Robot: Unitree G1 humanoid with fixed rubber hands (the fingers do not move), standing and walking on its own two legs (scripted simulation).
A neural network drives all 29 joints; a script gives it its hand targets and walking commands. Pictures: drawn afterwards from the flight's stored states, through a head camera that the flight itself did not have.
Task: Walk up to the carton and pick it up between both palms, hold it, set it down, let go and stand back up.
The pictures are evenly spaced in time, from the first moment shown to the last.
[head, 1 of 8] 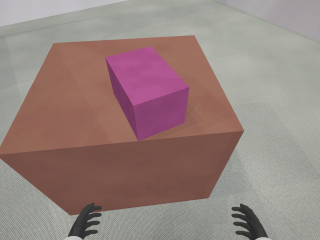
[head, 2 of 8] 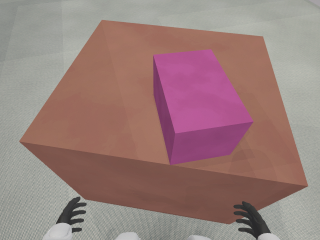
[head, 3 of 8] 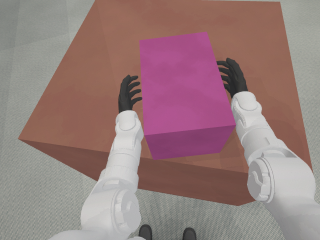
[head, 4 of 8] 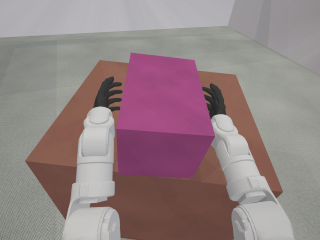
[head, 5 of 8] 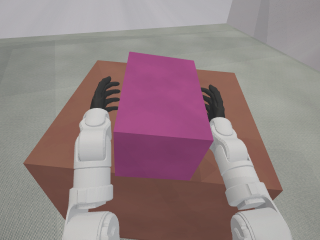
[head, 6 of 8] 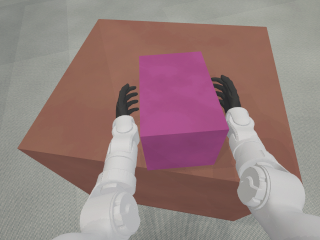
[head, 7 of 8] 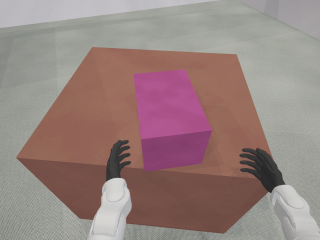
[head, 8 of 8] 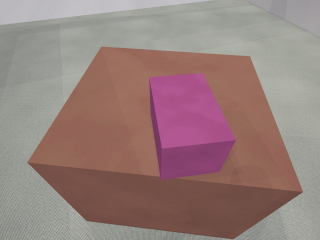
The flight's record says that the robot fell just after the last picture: no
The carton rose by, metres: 0.15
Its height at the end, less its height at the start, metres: +0.00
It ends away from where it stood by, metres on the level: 0.02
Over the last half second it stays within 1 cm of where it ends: yes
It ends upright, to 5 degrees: yes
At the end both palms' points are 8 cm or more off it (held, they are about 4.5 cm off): yes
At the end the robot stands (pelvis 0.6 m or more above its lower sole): yes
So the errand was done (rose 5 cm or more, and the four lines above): yes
